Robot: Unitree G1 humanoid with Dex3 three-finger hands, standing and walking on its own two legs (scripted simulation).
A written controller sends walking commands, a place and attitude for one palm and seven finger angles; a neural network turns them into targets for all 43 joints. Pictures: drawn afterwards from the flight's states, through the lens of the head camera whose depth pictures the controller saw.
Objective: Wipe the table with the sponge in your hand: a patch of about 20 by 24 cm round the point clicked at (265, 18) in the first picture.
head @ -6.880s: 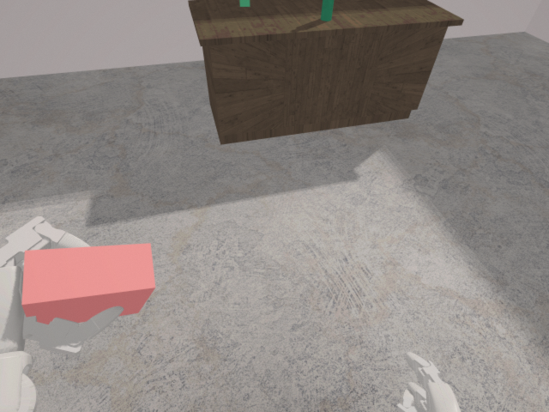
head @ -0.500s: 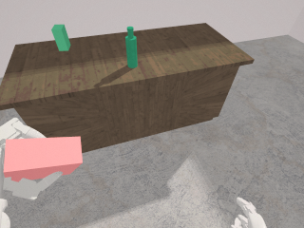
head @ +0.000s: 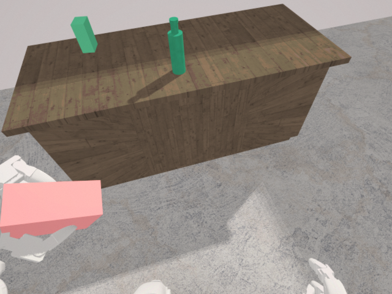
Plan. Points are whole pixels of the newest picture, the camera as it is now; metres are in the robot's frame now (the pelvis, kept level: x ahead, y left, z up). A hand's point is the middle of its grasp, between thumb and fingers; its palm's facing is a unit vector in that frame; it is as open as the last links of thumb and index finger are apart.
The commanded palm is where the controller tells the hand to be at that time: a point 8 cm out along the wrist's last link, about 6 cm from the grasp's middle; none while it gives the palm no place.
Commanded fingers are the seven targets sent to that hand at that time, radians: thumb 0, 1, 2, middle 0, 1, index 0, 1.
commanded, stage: take the last steps up to it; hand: left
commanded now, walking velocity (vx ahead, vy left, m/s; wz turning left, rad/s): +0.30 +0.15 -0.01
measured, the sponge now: (66, 208) +0.22 +0.21 +0.14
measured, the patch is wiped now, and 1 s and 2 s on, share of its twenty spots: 0.00 0.00 0.00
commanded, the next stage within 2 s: none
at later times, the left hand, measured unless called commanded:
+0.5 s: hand (47, 149) +0.32 +0.28 +0.15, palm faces +0.37 -0.79 -0.48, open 9.6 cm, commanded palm +0.26 +0.32 +0.17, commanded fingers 0.00 0.10 1.30 -1.20 -1.60 -1.20 -1.60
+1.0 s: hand (40, 98) +0.43 +0.34 +0.17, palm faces +0.31 -0.84 -0.44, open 9.6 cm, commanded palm +0.38 +0.39 +0.17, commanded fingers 0.00 0.10 1.30 -1.20 -1.60 -1.20 -1.60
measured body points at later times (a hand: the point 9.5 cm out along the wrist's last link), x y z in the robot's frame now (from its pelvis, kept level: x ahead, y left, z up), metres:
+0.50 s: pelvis +0.09 +0.05 -0.02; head +0.13 +0.02 +0.43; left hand +0.29 +0.32 +0.18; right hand +0.25 -0.17 -0.14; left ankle +0.05 +0.17 -0.68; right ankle +0.11 -0.04 -0.75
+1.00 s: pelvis +0.20 +0.12 -0.01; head +0.23 +0.12 +0.44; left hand +0.41 +0.38 +0.19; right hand +0.36 -0.09 -0.10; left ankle +0.22 +0.22 -0.75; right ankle +0.21 +0.00 -0.69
